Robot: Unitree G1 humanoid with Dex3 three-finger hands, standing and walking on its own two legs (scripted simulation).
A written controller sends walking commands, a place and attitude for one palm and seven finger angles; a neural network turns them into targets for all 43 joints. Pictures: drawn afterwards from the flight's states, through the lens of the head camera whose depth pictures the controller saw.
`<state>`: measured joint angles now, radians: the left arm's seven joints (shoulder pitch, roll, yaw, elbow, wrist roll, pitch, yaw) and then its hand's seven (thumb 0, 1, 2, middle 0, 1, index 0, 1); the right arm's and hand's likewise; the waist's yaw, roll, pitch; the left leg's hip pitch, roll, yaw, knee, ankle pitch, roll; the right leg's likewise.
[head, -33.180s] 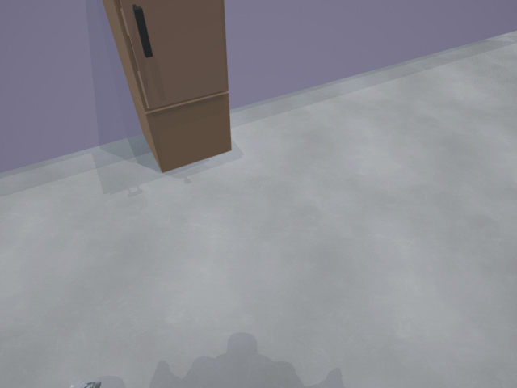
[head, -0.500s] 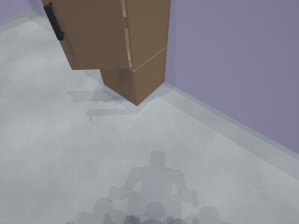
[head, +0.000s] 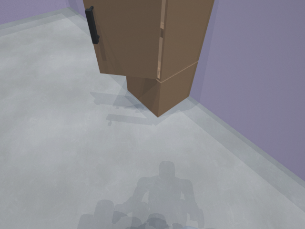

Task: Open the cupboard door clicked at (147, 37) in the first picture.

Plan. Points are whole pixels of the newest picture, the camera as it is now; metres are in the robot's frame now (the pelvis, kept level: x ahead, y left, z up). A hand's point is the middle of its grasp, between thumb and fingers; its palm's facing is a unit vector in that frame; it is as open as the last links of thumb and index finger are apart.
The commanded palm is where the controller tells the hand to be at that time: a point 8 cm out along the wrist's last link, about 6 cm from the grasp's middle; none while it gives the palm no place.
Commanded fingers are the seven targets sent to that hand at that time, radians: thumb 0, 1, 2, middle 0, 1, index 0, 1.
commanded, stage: take the last steps up to it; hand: left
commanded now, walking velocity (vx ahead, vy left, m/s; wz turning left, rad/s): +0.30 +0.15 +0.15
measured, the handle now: (93, 25) +1.03 +0.38 +0.00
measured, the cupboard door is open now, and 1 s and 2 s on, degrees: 42 42 42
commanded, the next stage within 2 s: come to a stop and stand still in 1.06 s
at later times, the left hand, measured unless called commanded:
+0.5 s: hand out of the picture +0.09 +0.20 -0.17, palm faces +0.20 -0.96 -0.17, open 7.3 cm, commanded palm none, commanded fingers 0.00 0.90 0.90 -0.20 -0.30 -0.20 -0.30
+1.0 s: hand (89, 141) +0.42 +0.27 -0.15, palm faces +0.12 -0.96 -0.24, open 7.3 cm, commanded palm none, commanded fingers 0.00 0.90 0.90 -0.20 -0.30 -0.20 -0.30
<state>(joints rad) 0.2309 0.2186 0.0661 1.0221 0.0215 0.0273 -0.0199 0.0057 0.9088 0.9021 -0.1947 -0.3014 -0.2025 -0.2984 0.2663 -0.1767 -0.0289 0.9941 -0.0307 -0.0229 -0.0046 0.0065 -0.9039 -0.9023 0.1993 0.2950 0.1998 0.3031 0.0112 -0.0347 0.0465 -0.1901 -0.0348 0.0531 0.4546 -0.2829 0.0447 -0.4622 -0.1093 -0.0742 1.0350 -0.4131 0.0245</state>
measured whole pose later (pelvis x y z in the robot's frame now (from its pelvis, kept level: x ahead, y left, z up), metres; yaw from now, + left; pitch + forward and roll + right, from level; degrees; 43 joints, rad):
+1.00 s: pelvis +0.35 +0.08 +0.00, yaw +5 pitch -1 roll +2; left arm 0.19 0.15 0.04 0.97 0.02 -0.07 0.00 0.00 0.91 0.90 -0.19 -0.30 -0.20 -0.30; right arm 0.32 -0.20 -0.05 1.10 -0.03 0.00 0.01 0.01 -0.91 -0.90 0.20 0.29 0.20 0.30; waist -0.01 0.03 0.04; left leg -0.35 0.01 0.07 0.98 -0.42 0.00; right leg -0.28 -0.06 -0.15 0.57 -0.28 -0.06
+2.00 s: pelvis +0.44 +0.12 +0.00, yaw +3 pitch +1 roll -1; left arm 0.24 0.21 0.01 0.99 0.02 0.00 0.02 0.00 0.93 0.90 -0.20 -0.30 -0.21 -0.30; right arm 0.30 -0.17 -0.03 1.04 -0.02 0.01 -0.01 0.01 -0.90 -0.90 0.20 0.30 0.20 0.30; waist -0.02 -0.03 0.03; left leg -0.25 0.02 0.02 0.55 -0.32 0.01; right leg -0.25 -0.01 -0.08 0.51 -0.28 -0.01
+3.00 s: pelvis +0.39 +0.14 +0.01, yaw +2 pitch -3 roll +0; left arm 0.30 0.22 -0.02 1.11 0.01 0.00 0.03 0.00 0.91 0.90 -0.20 -0.30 -0.20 -0.30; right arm 0.26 -0.21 0.00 1.13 -0.01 -0.01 0.00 0.01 -0.90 -0.90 0.20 0.30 0.20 0.30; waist 0.00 -0.02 0.03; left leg -0.17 -0.03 0.05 0.39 -0.18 0.04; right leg -0.18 -0.05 -0.06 0.38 -0.15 0.02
